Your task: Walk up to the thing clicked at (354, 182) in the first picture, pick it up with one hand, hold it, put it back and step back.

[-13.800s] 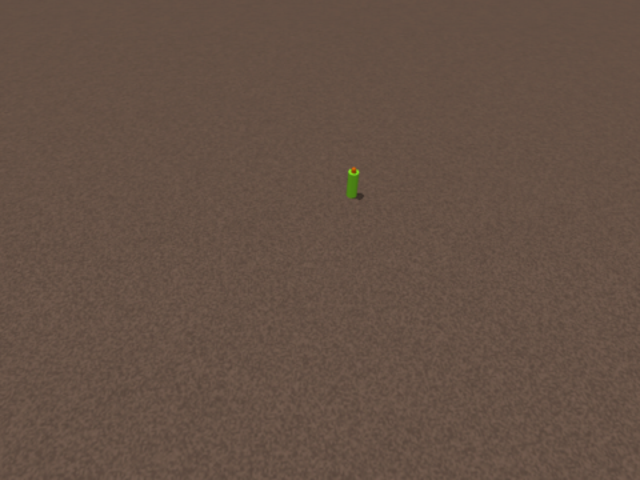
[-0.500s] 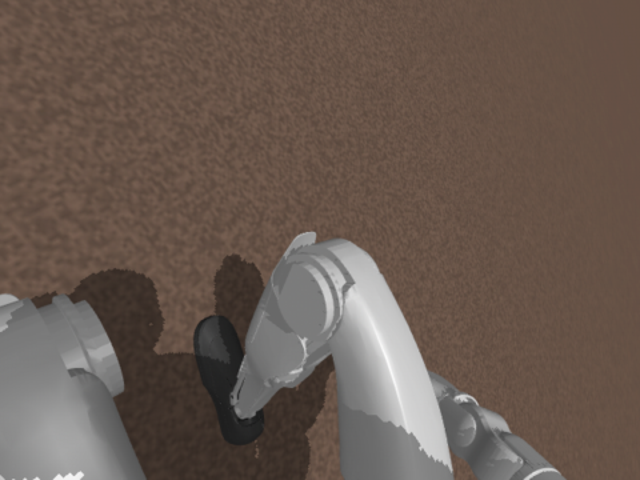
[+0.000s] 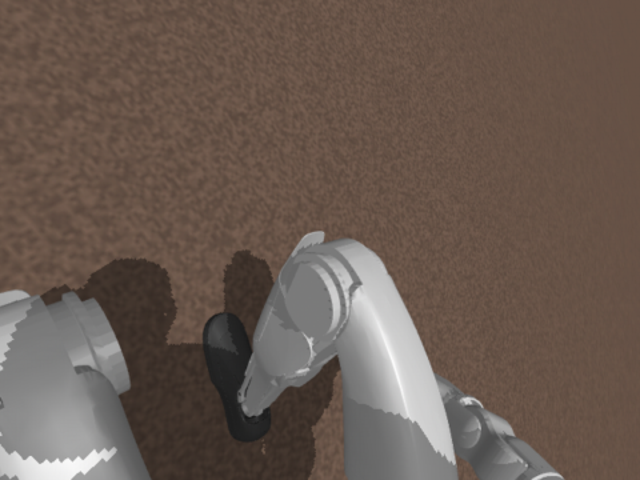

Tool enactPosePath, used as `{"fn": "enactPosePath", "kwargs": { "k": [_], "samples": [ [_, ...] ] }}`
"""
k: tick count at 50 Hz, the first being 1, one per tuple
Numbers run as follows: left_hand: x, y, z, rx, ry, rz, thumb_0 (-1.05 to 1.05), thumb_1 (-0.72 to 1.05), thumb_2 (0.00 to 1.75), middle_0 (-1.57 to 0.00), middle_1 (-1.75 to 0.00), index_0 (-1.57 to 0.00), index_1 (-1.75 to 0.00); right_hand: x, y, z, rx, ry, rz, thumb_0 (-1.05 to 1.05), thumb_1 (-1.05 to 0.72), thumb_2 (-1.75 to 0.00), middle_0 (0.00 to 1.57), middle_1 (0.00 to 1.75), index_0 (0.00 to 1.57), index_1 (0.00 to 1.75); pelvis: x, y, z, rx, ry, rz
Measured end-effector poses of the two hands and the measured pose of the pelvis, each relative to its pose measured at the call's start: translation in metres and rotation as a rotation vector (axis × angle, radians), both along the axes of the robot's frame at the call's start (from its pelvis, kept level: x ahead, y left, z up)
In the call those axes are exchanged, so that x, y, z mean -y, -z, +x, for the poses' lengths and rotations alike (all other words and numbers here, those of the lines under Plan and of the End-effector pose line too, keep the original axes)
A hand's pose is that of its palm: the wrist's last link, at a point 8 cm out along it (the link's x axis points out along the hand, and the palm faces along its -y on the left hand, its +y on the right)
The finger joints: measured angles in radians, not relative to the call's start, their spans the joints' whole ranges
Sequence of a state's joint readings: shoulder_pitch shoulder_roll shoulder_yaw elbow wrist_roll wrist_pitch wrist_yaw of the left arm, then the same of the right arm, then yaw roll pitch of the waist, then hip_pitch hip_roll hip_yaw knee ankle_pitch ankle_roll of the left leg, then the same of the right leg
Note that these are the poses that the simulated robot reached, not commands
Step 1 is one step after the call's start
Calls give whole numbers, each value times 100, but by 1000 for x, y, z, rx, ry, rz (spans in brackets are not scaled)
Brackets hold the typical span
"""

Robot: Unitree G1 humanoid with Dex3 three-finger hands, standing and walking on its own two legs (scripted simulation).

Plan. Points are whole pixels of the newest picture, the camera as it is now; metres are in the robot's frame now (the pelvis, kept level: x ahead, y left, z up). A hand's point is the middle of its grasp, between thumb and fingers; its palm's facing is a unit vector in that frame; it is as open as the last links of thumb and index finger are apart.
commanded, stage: settle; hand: left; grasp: from the side
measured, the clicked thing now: out of the picture +0.45 +0.30 -0.22
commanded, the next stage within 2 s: lift in 1.62 s
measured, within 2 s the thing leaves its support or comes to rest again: neither
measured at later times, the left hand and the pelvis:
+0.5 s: hand out of the picture +0.44 +0.31 -0.07, palm faces +0.27 -0.96 -0.05, open 6.8 cm; pelvis +0.00 -0.01 +0.01, yaw +4 degrees
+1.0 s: hand out of the picture +0.45 +0.31 -0.01, palm faces +0.25 -0.97 -0.07, open 6.7 cm; pelvis +0.02 -0.01 +0.04, yaw +9 degrees
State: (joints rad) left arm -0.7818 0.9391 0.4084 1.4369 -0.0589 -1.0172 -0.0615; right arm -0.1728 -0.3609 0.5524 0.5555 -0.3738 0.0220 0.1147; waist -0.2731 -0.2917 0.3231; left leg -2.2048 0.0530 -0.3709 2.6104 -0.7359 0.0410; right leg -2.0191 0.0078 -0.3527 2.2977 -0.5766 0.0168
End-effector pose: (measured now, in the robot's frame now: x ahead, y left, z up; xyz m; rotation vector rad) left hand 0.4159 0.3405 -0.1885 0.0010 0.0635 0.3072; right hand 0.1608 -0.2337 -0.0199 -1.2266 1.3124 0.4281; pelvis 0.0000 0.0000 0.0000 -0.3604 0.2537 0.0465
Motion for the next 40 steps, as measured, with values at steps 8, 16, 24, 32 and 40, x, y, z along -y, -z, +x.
{"fn": "enactPosePath", "kwargs": {
  "k": [8,16,24,32,40],
  "samples": [
    [-6,-38,-1,53,18,20,6,-3,111,-89,-110,-94,-110,4,4,-1,45,80,42,0,-90,-90,21,30,20,30,3,-4,0,-31,-13,27],
    [-22,-91,-7,48,18,55,6,-4,113,-89,-110,-95,-110,6,9,-1,121,179,140,0,-90,-89,21,30,20,30,5,-11,1,-86,-30,57],
    [-21,-119,-7,35,33,54,6,-5,114,-90,-110,-96,-110,12,18,-5,150,285,204,0,-88,-89,21,30,20,30,7,-14,3,-139,-42,90],
    [-14,-137,-8,14,46,59,6,-5,115,-90,-110,-96,-110,17,23,-5,144,382,233,0,-88,-89,21,30,20,30,11,-23,12,-213,-57,119],
    [-22,-168,-5,11,20,73,6,-5,115,-90,-110,-96,-109,23,28,4,171,448,271,0,-88,-89,21,30,20,30,13,-32,19,-268,-70,143]
  ]
}}
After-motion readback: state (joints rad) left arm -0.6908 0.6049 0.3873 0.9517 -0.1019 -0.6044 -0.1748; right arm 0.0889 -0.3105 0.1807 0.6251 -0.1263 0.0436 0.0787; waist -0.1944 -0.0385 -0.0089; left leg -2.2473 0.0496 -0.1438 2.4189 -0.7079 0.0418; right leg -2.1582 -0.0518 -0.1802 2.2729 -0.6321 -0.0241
